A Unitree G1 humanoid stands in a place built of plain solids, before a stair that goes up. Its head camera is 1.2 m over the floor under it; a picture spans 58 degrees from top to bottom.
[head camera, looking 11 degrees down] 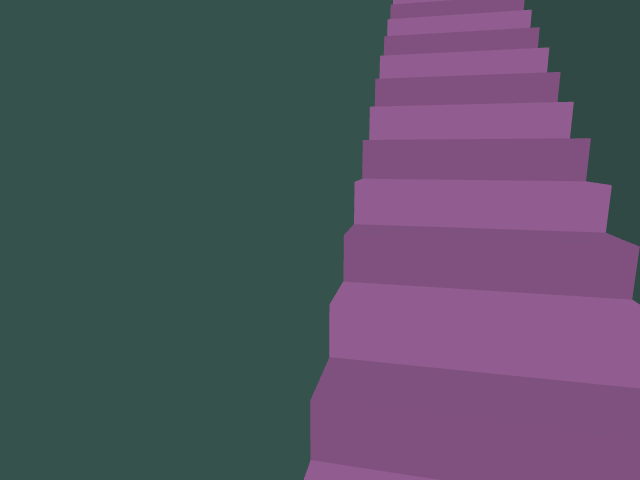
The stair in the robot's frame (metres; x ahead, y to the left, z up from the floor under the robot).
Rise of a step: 0.18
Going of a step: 0.27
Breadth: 0.98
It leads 13 degrees to the right of straight ahead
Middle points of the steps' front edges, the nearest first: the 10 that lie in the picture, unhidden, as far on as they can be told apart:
0.97 -0.45 0.55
1.23 -0.51 0.73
1.49 -0.57 0.91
1.75 -0.62 1.09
2.01 -0.68 1.27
2.27 -0.74 1.46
2.53 -0.80 1.64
2.79 -0.86 1.82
3.05 -0.92 2.00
3.32 -0.97 2.18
